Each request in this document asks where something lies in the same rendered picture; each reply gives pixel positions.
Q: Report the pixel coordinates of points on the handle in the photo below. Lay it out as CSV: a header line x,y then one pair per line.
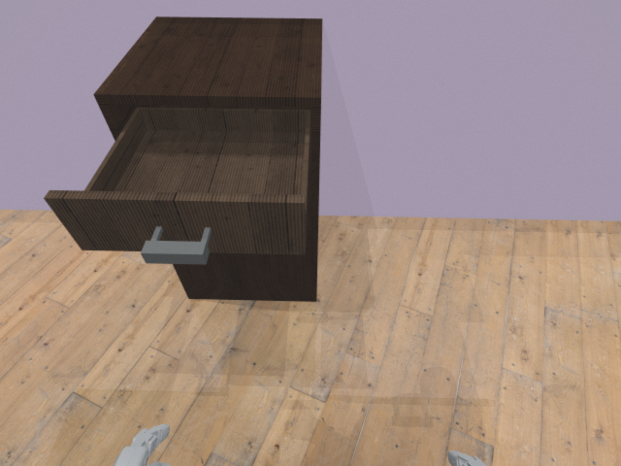
x,y
176,252

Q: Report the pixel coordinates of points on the robot left hand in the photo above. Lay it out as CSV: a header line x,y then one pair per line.
x,y
144,444

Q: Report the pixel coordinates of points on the drawer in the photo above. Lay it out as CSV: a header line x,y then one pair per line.
x,y
242,172

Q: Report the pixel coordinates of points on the cabinet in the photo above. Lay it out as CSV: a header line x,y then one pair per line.
x,y
230,63

